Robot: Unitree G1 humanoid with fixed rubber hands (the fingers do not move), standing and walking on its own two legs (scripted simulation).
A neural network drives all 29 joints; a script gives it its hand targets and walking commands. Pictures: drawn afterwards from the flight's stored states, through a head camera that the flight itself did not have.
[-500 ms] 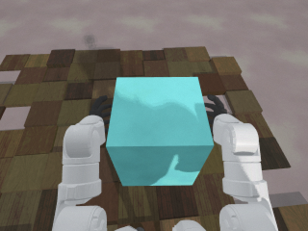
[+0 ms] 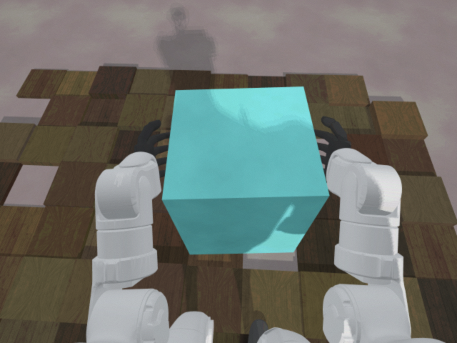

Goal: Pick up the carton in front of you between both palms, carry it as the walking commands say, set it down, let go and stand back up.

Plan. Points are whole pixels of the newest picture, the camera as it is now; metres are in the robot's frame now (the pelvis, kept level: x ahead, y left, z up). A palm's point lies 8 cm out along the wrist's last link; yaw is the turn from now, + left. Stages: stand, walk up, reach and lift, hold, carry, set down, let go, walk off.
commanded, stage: carry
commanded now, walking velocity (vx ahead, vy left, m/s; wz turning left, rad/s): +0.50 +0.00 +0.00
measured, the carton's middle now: (240, 179) +0.38 +0.01 +0.01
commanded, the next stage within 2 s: none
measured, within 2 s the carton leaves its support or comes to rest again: neither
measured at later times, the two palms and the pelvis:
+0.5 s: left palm out of the picture +0.75 +0.15 +0.17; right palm out of the picture +0.73 -0.14 +0.17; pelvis +0.36 +0.04 +0.02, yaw -2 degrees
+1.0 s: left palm out of the picture +1.05 +0.16 +0.11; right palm out of the picture +1.07 -0.14 +0.11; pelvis +0.69 -0.01 +0.03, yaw +0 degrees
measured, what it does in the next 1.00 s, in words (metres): climbs: left foot, then right foot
